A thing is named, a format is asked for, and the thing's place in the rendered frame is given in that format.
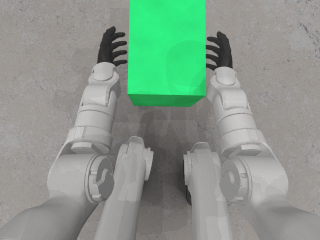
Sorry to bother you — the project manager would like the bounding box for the robot right forearm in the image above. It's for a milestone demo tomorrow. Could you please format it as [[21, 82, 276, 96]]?
[[206, 66, 289, 189]]

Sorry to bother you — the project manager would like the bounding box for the left robot upper arm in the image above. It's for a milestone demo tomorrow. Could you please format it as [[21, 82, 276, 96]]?
[[0, 153, 115, 240]]

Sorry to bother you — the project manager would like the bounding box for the robot right hand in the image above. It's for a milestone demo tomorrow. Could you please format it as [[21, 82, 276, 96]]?
[[205, 31, 233, 71]]

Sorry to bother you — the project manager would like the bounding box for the right robot upper arm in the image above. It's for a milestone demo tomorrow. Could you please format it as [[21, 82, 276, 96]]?
[[219, 155, 320, 240]]

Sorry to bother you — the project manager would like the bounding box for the carton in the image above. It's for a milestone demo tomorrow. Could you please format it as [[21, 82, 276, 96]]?
[[127, 0, 206, 107]]

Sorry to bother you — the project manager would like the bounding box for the robot left shin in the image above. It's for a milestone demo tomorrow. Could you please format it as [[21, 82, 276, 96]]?
[[115, 136, 145, 167]]

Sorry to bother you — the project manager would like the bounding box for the robot left hand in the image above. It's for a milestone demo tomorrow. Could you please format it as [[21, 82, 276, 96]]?
[[97, 26, 128, 67]]

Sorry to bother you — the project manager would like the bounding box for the robot right foot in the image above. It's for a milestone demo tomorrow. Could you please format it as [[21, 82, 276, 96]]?
[[183, 161, 192, 206]]

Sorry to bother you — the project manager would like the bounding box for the robot left forearm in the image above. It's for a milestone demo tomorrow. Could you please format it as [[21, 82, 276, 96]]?
[[47, 62, 122, 190]]

